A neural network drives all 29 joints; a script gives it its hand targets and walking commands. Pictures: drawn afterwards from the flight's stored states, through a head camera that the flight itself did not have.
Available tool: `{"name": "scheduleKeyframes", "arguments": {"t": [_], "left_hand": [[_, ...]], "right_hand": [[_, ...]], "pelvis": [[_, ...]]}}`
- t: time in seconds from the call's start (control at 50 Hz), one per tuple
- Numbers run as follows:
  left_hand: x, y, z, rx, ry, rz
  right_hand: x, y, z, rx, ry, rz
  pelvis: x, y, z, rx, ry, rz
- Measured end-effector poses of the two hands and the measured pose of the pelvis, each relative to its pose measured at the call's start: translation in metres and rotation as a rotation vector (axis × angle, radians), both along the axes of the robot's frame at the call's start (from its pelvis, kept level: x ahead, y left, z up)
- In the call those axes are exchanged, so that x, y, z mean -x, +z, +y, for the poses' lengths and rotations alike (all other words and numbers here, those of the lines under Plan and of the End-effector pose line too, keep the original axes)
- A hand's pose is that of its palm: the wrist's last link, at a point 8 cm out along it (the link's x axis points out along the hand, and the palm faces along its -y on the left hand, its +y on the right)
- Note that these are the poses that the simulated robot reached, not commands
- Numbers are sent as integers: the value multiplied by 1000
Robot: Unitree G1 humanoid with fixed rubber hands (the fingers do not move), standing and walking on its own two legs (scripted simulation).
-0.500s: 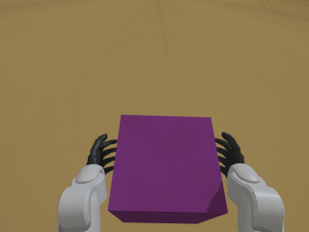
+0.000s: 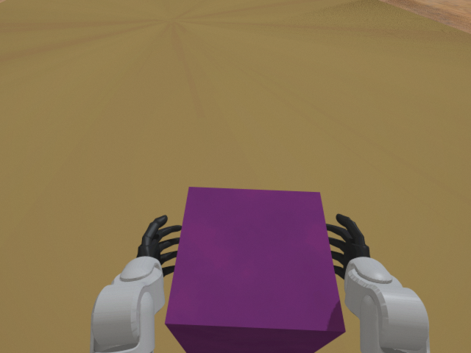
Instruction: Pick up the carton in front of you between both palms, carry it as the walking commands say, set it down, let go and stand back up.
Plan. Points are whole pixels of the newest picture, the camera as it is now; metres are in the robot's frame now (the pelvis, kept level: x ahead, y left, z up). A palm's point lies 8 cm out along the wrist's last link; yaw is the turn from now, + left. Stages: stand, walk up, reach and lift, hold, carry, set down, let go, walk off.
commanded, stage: carry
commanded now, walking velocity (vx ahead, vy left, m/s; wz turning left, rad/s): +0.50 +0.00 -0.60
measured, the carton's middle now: (249, 279) +0.27 +0.00 +0.02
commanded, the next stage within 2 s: none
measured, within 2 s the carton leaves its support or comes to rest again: neither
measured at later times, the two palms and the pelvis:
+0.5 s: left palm (231, 142) +0.56 +0.04 +0.09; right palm (368, 169) +0.45 -0.24 +0.10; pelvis +0.29 -0.02 +0.00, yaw -21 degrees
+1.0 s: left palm (281, 83) +0.86 -0.11 +0.10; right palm (386, 96) +0.76 -0.39 +0.10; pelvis +0.58 -0.17 +0.00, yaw -18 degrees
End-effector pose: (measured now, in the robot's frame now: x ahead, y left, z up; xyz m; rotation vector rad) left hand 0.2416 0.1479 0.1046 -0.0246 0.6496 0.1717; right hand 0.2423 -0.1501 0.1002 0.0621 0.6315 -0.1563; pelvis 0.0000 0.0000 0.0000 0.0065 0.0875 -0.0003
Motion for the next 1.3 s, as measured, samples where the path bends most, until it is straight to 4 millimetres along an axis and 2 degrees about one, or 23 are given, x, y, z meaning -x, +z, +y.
{"name": "scheduleKeyframes", "arguments": {"t": [0.08, 0.14, 0.24, 0.34, 0.4, 0.48, 0.6, 0.7, 0.82, 0.9, 0.98, 1.04, 1.14, 1.22, 1.3], "left_hand": [[-65, -21, 12, 26, -43, 5], [-106, -35, 10, 48, -83, 60], [-164, -35, -15, 38, -213, 117], [-223, -24, -48, 33, -323, 85], [-259, -17, -69, 39, -357, 50], [-309, -11, -100, 48, -377, 0], [-392, -21, -164, 35, -389, -35], [-442, -26, -205, -14, -400, 77], [-501, -14, -236, -39, -398, 83], [-549, -3, -249, -28, -379, 29], [-603, 1, -255, -17, -343, -20], [-648, -8, -255, -13, -306, -26], [-729, -35, -254, 2, -260, 21], [-778, -41, -257, -11, -242, 95], [-820, -37, -258, -7, -212, 115]], "right_hand": [[-52, -12, 12, 30, -41, 6], [-80, -22, 12, 65, -81, 68], [-99, -22, -7, 60, -210, 130], [-127, -11, -32, 48, -323, 101], [-153, -3, -50, 47, -361, 65], [-198, 2, -78, 50, -383, 14], [-277, -14, -141, 41, -394, -19], [-325, -24, -181, 0, -407, 97], [-385, -17, -212, -20, -402, 104], [-438, -6, -228, -16, -387, 49], [-503, 0, -238, -7, -352, -1], [-559, -8, -242, -1, -314, -6], [-652, -31, -244, 20, -267, 43], [-705, -38, -248, 8, -248, 118], [-757, -32, -252, 19, -215, 139]], "pelvis": [[-60, -16, 20, 4, -75, -7], [-92, -14, 29, -7, -145, -8], [-141, 3, 36, 12, -223, -15], [-194, 11, 30, 28, -283, -10], [-229, 11, 18, 30, -317, -14], [-279, 2, -8, 30, -362, -23], [-356, -25, -66, 55, -394, -47], [-400, -8, -97, 29, -397, -43], [-460, 10, -127, -9, -382, -36], [-509, 11, -145, -17, -361, -38], [-566, 2, -162, -17, -329, -42], [-615, -10, -173, -19, -302, -48], [-698, -28, -185, -28, -274, -75], [-743, -16, -192, -22, -239, -64], [-790, -2, -204, -4, -190, -41]]}}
